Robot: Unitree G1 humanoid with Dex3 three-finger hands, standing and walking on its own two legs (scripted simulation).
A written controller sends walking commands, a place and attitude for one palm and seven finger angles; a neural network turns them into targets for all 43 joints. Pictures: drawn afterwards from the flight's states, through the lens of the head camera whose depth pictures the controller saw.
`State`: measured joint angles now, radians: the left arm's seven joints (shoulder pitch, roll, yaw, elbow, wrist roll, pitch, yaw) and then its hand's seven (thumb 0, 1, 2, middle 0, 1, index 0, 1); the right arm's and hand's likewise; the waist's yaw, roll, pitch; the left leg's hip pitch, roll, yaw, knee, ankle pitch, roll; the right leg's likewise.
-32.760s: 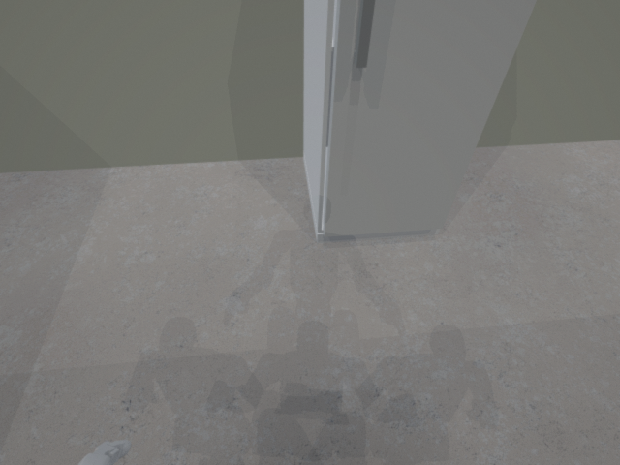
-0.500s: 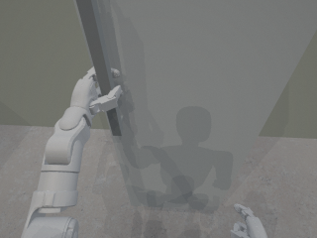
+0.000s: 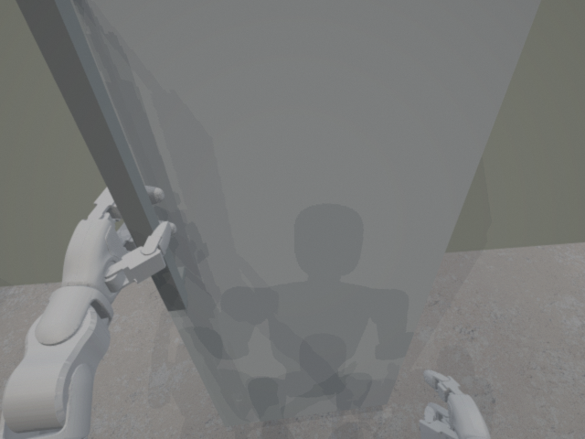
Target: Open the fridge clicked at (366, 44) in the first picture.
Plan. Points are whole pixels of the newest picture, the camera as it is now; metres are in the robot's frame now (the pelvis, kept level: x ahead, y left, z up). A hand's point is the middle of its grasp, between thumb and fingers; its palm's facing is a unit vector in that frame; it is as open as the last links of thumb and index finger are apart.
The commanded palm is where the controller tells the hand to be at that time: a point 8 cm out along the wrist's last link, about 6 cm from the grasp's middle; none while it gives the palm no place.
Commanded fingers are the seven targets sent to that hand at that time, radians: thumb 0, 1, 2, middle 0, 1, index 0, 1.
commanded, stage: walk backward, drawing the door open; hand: left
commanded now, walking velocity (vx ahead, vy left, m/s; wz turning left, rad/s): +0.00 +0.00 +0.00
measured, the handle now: (137, 186) +0.33 +0.21 +0.23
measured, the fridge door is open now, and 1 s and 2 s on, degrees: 2 24 70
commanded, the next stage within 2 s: none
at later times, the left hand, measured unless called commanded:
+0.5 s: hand (154, 274) +0.25 +0.17 +0.18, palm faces +0.38 -0.85 -0.37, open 7.7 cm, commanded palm +0.19 +0.22 +0.18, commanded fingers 0.00 0.90 0.90 -0.45 -1.40 -0.45 -1.40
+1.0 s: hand (192, 372) +0.14 +0.10 +0.18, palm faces +0.43 -0.88 -0.20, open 7.6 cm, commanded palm +0.09 +0.14 +0.17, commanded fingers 0.00 0.90 0.90 -0.45 -1.40 -0.45 -1.40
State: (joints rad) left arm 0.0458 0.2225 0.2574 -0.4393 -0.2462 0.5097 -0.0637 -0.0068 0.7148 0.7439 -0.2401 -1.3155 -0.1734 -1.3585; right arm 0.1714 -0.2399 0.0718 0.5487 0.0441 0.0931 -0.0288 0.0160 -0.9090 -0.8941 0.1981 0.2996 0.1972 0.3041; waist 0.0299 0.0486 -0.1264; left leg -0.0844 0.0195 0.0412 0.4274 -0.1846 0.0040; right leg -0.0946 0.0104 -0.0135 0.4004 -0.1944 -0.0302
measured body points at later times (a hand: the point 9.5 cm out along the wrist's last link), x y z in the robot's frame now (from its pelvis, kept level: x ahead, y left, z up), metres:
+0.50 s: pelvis +0.07 -0.03 -0.02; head +0.09 -0.06 +0.42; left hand +0.22 +0.22 +0.20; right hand +0.25 -0.20 -0.13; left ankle -0.07 +0.12 -0.70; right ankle +0.23 -0.04 -0.75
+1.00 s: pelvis -0.06 -0.12 -0.02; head -0.06 -0.11 +0.43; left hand +0.11 +0.15 +0.19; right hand +0.15 -0.31 -0.11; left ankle -0.07 +0.00 -0.76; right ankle -0.02 -0.24 -0.66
